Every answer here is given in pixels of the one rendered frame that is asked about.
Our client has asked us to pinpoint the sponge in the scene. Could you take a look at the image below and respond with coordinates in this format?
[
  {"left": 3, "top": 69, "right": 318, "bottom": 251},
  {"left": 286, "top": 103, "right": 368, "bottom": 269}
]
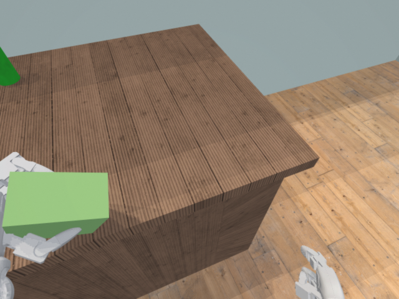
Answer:
[{"left": 2, "top": 172, "right": 109, "bottom": 239}]

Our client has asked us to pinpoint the robot right hand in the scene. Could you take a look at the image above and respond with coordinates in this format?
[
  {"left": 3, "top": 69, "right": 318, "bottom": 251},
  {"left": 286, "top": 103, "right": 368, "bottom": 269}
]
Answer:
[{"left": 295, "top": 245, "right": 345, "bottom": 299}]

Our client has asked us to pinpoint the left robot forearm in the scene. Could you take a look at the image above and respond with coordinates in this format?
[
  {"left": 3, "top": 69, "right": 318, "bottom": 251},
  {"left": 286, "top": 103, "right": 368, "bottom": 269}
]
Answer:
[{"left": 0, "top": 257, "right": 14, "bottom": 299}]

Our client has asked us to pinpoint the table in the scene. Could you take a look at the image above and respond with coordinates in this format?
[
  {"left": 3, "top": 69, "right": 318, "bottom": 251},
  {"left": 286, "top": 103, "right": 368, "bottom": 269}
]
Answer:
[{"left": 0, "top": 24, "right": 319, "bottom": 299}]

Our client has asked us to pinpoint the robot left hand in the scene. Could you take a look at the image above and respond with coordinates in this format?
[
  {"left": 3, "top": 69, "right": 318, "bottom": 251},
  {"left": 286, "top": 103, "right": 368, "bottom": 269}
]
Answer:
[{"left": 0, "top": 152, "right": 82, "bottom": 264}]

